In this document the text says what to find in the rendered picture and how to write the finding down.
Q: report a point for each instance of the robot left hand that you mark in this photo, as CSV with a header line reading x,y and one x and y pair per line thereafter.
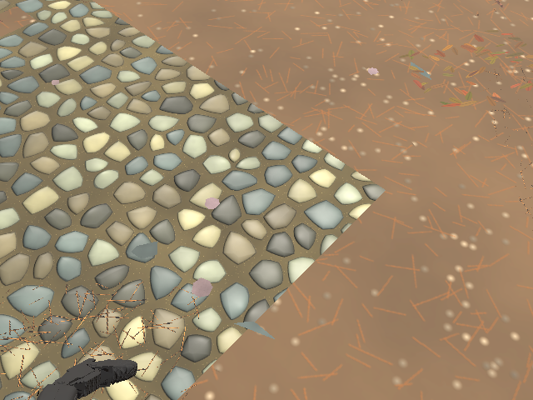
x,y
87,377

